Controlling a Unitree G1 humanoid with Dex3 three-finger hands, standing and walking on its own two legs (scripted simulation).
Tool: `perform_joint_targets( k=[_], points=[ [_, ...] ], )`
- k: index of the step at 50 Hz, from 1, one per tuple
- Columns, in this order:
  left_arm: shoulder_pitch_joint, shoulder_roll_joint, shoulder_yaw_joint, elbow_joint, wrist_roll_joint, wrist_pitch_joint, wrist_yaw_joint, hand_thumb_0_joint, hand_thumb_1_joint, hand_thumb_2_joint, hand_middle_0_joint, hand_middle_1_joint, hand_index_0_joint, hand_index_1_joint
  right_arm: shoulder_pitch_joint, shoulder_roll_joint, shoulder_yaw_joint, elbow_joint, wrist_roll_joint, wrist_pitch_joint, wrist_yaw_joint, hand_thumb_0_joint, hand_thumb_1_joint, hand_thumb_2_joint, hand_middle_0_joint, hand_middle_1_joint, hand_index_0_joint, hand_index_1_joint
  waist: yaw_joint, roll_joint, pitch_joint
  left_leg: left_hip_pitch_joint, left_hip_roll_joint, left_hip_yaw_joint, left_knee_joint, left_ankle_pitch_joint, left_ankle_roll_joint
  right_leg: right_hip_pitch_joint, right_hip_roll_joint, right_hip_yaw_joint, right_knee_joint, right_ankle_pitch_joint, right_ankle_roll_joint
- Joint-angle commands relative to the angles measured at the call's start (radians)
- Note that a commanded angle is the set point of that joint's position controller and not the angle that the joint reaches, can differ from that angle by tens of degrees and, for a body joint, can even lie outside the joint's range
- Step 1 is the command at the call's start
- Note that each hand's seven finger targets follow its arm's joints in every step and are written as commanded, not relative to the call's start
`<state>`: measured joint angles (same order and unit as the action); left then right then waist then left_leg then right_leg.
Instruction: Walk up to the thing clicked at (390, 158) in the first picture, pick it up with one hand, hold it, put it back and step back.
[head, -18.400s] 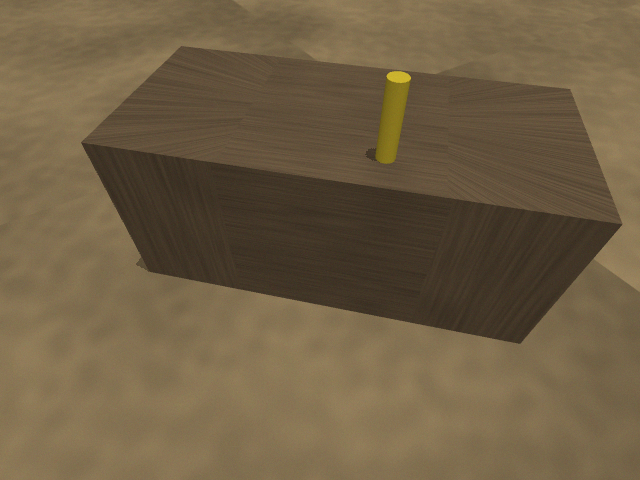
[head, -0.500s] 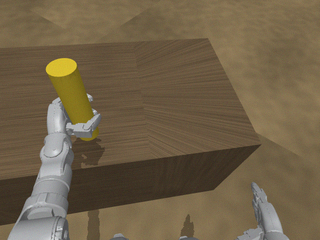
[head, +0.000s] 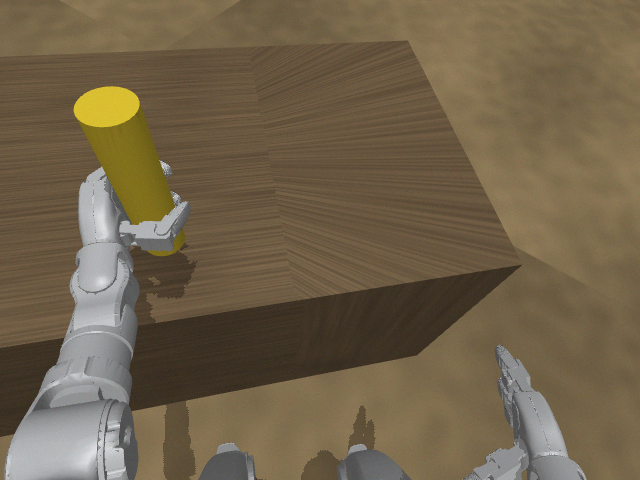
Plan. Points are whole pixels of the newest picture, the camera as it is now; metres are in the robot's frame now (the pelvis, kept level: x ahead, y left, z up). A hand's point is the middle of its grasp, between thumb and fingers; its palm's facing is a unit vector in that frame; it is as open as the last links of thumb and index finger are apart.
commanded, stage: lower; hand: left
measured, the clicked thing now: (141, 186) +0.45 +0.17 +0.08
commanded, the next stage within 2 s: loosen in 0.94 s
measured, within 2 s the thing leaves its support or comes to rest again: neither
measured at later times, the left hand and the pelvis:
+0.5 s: hand (168, 219) +0.47 +0.16 -0.02, palm faces +0.11 -0.99 +0.00, open 7.9 cm; pelvis +0.00 -0.01 -0.03, yaw +0 degrees
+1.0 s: hand (169, 230) +0.47 +0.16 -0.04, palm faces +0.10 -0.99 +0.00, open 7.9 cm; pelvis +0.00 +0.00 -0.05, yaw +0 degrees
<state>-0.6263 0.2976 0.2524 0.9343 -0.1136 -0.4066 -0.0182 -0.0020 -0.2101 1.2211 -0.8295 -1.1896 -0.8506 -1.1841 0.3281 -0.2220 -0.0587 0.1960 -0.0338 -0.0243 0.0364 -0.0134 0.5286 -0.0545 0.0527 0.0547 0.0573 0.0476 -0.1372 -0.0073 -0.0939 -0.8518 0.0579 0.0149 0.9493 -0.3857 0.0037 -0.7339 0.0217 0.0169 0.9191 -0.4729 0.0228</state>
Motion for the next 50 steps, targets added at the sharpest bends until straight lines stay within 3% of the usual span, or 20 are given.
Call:
perform_joint_targets(
  k=[1,5,8,13,16,18,20,22,29,30,32,34,38,39,41,42,43,46,48,50],
  points=[
    [-0.453,0.177,0.031,-0.188,0.003,-0.097,-0.001,0.0,0.298,1.294,-1.348,-1.42,-1.345,-1.439,0.022,-0.136,-0.064,-0.174,0.0,-0.041,-0.013,0.0,0.536,-0.056,0.049,0.049,0.049,0.049,-0.018,0.108,-0.468,0.416,-0.005,-0.043,-0.048,0.331,0.016,0.004,0.018,-0.046,-0.075,0.357,-0.03],
    [-0.447,0.197,0.064,-0.13,0.01,-0.119,-0.006,0.0,0.33,1.306,-1.36,-1.428,-1.361,-1.443,-0.002,-0.158,-0.083,-0.214,-0.003,-0.04,-0.009,0.0,0.548,-0.052,0.049,0.049,0.049,0.049,-0.035,0.076,-0.423,0.323,-0.012,-0.037,-0.031,0.223,0.024,-0.037,0.016,-0.037,-0.065,0.293,-0.028],
    [-0.496,0.219,0.062,-0.176,0.017,-0.145,-0.015,0.0,0.345,1.309,-1.362,-1.438,-1.369,-1.447,0.021,-0.14,-0.059,-0.237,-0.005,-0.037,-0.003,0.0,0.549,-0.051,0.049,0.049,0.049,0.049,-0.038,0.123,-0.477,0.341,-0.012,-0.043,-0.009,0.232,0.021,-0.066,0.018,-0.04,-0.04,0.284,-0.032],
    [-0.489,0.249,0.09,-0.164,0.01,-0.17,-0.02,0.0,0.329,1.298,-1.361,-1.427,-1.361,-1.442,0.024,-0.17,-0.081,-0.302,-0.01,-0.038,-0.001,0.0,0.534,-0.056,0.049,0.05,0.049,0.05,-0.05,0.118,-0.579,0.345,-0.013,-0.049,0.048,0.314,0.027,-0.048,0.022,-0.038,-0.002,0.369,-0.023],
    [-0.509,0.285,0.103,-0.196,0.012,-0.187,-0.019,0.0,0.344,1.29,-1.355,-1.409,-1.349,-1.428,0.026,-0.174,-0.08,-0.304,-0.011,-0.032,-0.001,0.0,0.531,-0.058,0.049,0.049,0.049,0.049,-0.042,0.161,-0.605,0.338,-0.013,-0.052,0.068,0.333,0.023,-0.059,0.022,-0.039,0.023,0.377,-0.027],
    [-0.501,0.253,0.086,-0.177,0.014,-0.193,-0.021,0.0,0.372,1.299,-1.345,-1.402,-1.337,-1.423,0.036,-0.166,-0.074,-0.318,-0.013,-0.031,0.001,0.0,0.534,-0.058,0.049,0.049,0.049,0.049,-0.053,0.168,-0.584,0.313,-0.013,-0.053,0.075,0.319,0.021,-0.075,0.023,-0.04,0.033,0.367,-0.029],
    [-0.487,0.292,0.112,-0.178,0.019,-0.199,-0.015,0.0,0.374,1.307,-1.347,-1.406,-1.338,-1.428,0.053,-0.175,-0.082,-0.315,-0.015,-0.025,0.001,0.0,0.531,-0.059,0.049,0.049,0.049,0.049,-0.05,0.172,-0.601,0.307,-0.015,-0.052,0.09,0.325,0.026,-0.078,0.023,-0.034,0.036,0.38,-0.024],
    [-0.46,0.243,0.086,-0.14,0.016,-0.197,-0.024,0.0,0.378,1.307,-1.353,-1.412,-1.348,-1.431,0.06,-0.176,-0.081,-0.338,-0.014,-0.025,0.003,0.0,0.536,-0.057,0.049,0.049,0.049,0.049,-0.065,0.151,-0.585,0.3,-0.013,-0.053,0.099,0.339,0.025,-0.086,0.026,-0.039,0.047,0.392,-0.024],
    [-0.436,0.277,0.109,-0.156,0.02,-0.198,-0.036,0.0,0.457,1.337,-1.375,-1.436,-1.373,-1.451,0.109,-0.176,-0.081,-0.336,-0.013,-0.013,0.011,0.0,0.541,-0.055,0.05,0.049,0.049,0.049,-0.067,0.152,-0.57,0.247,-0.022,-0.044,0.132,0.347,0.036,-0.089,0.021,-0.017,0.056,0.444,-0.012],
    [-0.409,0.237,0.096,-0.128,0.016,-0.199,-0.039,0.0,0.449,1.345,-1.387,-1.453,-1.388,-1.466,0.087,-0.177,-0.078,-0.382,-0.015,-0.018,0.012,0.0,0.541,-0.054,0.05,0.049,0.049,0.049,-0.075,0.127,-0.578,0.246,-0.018,-0.049,0.135,0.36,0.036,-0.084,0.025,-0.028,0.066,0.453,-0.014],
    [-0.437,0.286,0.117,-0.185,0.018,-0.211,-0.036,0.0,0.43,1.345,-1.392,-1.452,-1.389,-1.469,0.102,-0.172,-0.079,-0.349,-0.013,-0.015,0.016,0.0,0.537,-0.055,0.049,0.049,0.049,0.049,-0.054,0.186,-0.585,0.255,-0.019,-0.05,0.138,0.38,0.031,-0.095,0.024,-0.029,0.079,0.447,-0.019],
    [-0.431,0.255,0.105,-0.154,0.016,-0.211,-0.04,0.0,0.452,1.364,-1.407,-1.473,-1.404,-1.49,0.07,-0.185,-0.09,-0.407,-0.012,-0.016,0.014,0.0,0.536,-0.057,0.049,0.049,0.049,0.049,-0.069,0.146,-0.598,0.257,-0.016,-0.056,0.142,0.382,0.033,-0.096,0.029,-0.035,0.085,0.449,-0.018],
    [-0.417,0.229,0.088,-0.101,0.023,-0.219,-0.033,0.0,0.417,1.371,-1.4,-1.478,-1.394,-1.498,0.074,-0.187,-0.095,-0.407,-0.016,-0.017,0.014,0.0,0.529,-0.059,0.05,0.049,0.049,0.049,-0.08,0.153,-0.568,0.237,-0.012,-0.062,0.138,0.33,0.027,-0.142,0.032,-0.044,0.097,0.374,-0.026],
    [-0.453,0.28,0.113,-0.175,0.025,-0.228,-0.025,0.0,0.426,1.357,-1.408,-1.469,-1.402,-1.489,0.085,-0.204,-0.111,-0.391,-0.018,-0.017,0.013,0.0,0.527,-0.059,0.05,0.049,0.049,0.049,-0.071,0.179,-0.588,0.255,-0.011,-0.065,0.139,0.333,0.025,-0.145,0.032,-0.044,0.101,0.364,-0.028],
    [-0.458,0.255,0.098,-0.157,0.03,-0.228,-0.024,0.0,0.421,1.354,-1.402,-1.467,-1.398,-1.485,0.098,-0.186,-0.091,-0.404,-0.02,-0.014,0.017,0.0,0.532,-0.057,0.05,0.049,0.049,0.049,-0.076,0.186,-0.594,0.261,-0.012,-0.064,0.141,0.321,0.023,-0.159,0.033,-0.046,0.102,0.348,-0.028],
    [-0.436,0.228,0.081,-0.147,0.031,-0.228,-0.022,0.0,0.41,1.357,-1.392,-1.468,-1.39,-1.484,0.095,-0.19,-0.101,-0.418,-0.021,-0.014,0.016,0.0,0.532,-0.057,0.05,0.049,0.049,0.049,-0.087,0.179,-0.599,0.258,-0.011,-0.064,0.143,0.32,0.024,-0.157,0.034,-0.046,0.105,0.351,-0.028],
    [-0.457,0.257,0.102,-0.169,0.031,-0.231,-0.015,0.0,0.4,1.348,-1.408,-1.471,-1.406,-1.487,0.137,-0.197,-0.111,-0.38,-0.024,-0.01,0.016,0.0,0.527,-0.057,0.049,0.049,0.049,0.049,-0.09,0.197,-0.601,0.266,-0.01,-0.065,0.147,0.347,0.023,-0.157,0.033,-0.048,0.109,0.372,-0.028],
    [-0.441,0.236,0.088,-0.139,0.035,-0.231,-0.017,0.0,0.417,1.342,-1.402,-1.459,-1.397,-1.476,0.122,-0.177,-0.088,-0.384,-0.022,-0.01,0.02,0.0,0.527,-0.058,0.05,0.049,0.049,0.049,-0.085,0.195,-0.595,0.263,-0.008,-0.068,0.161,0.385,0.021,-0.171,0.035,-0.052,0.125,0.388,-0.029],
    [-0.434,0.204,0.075,-0.093,0.042,-0.229,-0.015,0.0,0.425,1.353,-1.405,-1.465,-1.401,-1.483,0.089,-0.173,-0.08,-0.386,-0.026,-0.01,0.023,0.0,0.529,-0.057,0.05,0.049,0.049,0.049,-0.094,0.191,-0.546,0.215,-0.005,-0.074,0.156,0.337,0.019,-0.209,0.036,-0.056,0.129,0.341,-0.034],
    [-0.445,0.223,0.09,-0.09,0.049,-0.234,-0.005,0.0,0.408,1.361,-1.399,-1.467,-1.395,-1.486,0.068,-0.188,-0.093,-0.391,-0.031,-0.01,0.023,0.0,0.533,-0.056,0.049,0.049,0.049,0.049,-0.089,0.206,-0.545,0.212,-0.001,-0.083,0.148,0.3,0.012,-0.231,0.037,-0.062,0.14,0.293,-0.041]
  ],
)
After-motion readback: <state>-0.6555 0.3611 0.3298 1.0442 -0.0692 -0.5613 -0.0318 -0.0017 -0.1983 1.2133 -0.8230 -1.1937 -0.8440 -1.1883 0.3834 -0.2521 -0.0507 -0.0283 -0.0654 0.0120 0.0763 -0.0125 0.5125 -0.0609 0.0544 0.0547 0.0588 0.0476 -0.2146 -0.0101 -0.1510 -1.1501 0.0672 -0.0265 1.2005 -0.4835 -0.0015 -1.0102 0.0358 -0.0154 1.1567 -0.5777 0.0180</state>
